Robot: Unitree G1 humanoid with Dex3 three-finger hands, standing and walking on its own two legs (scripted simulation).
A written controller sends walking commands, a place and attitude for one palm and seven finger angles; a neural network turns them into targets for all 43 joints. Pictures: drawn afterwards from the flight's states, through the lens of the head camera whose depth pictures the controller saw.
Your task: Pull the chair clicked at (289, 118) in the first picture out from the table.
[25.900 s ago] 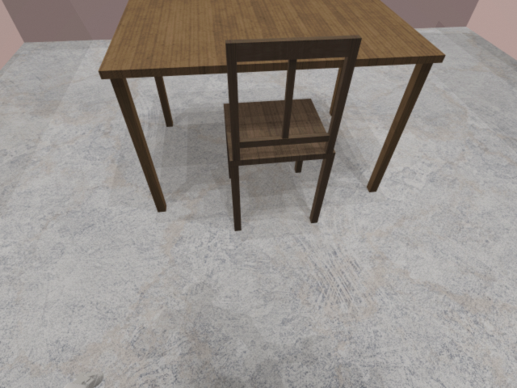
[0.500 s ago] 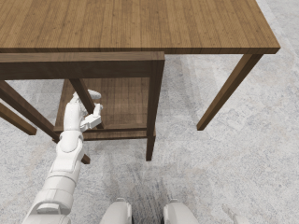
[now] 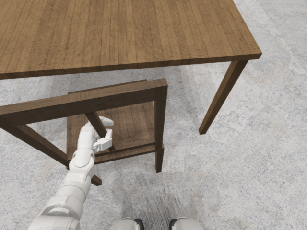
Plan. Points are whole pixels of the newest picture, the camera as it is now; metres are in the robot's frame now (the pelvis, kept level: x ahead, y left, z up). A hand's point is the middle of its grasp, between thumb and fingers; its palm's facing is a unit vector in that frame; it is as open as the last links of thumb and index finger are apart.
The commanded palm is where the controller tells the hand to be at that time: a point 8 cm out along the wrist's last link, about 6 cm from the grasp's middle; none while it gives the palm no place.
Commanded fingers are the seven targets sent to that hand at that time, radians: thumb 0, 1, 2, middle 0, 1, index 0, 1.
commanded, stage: step backward, pulling the chair out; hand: left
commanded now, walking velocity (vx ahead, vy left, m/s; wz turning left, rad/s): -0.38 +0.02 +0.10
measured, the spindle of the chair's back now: (102, 133) +0.39 +0.16 -0.08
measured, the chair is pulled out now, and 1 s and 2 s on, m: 0.09 0.20 0.33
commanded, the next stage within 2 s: none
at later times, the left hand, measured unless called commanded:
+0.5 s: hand (113, 166) +0.28 +0.11 -0.06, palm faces -0.02 -0.99 -0.16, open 5.2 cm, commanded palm +0.28 +0.16 -0.05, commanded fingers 0.00 0.90 0.90 -0.50 -1.45 -0.50 -1.45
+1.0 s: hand (110, 179) +0.25 +0.11 -0.06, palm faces -0.05 -0.98 -0.18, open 5.3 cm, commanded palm +0.23 +0.17 -0.06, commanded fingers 0.00 0.90 0.90 -0.50 -1.45 -0.50 -1.45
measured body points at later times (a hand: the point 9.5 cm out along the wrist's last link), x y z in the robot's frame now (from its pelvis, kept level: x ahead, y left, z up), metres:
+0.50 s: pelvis -0.06 -0.01 +0.00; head +0.00 -0.01 +0.44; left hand +0.28 +0.16 -0.04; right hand +0.04 -0.27 -0.12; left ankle +0.02 +0.09 -0.73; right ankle +0.01 -0.11 -0.72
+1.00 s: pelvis -0.12 +0.01 +0.00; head -0.02 +0.01 +0.44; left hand +0.25 +0.17 -0.04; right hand -0.01 -0.27 -0.13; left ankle -0.18 +0.16 -0.73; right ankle +0.01 -0.11 -0.73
